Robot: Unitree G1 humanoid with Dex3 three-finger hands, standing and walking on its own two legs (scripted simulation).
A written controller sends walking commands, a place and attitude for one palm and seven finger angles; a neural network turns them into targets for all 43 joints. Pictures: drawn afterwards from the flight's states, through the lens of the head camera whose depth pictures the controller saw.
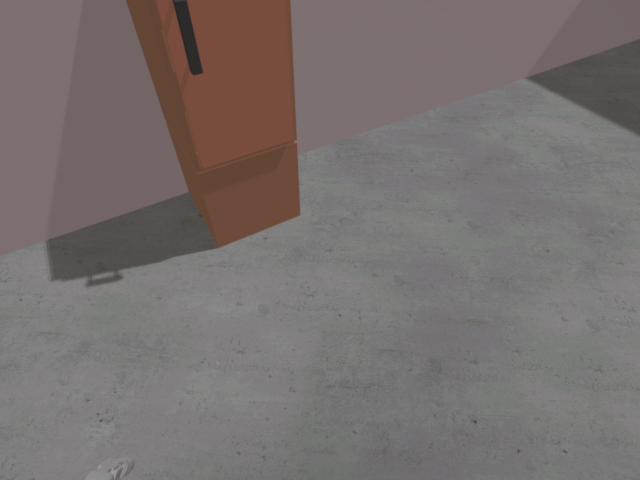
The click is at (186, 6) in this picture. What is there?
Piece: cupboard door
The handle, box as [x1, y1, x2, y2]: [173, 0, 202, 74]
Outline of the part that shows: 173,0 190,71 193,74 201,73 201,66 186,0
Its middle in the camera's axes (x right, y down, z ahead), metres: -0.35 -0.52 +0.99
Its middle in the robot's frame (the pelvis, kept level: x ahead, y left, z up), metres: +1.08 +0.41 +0.08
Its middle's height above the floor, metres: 0.85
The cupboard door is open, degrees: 0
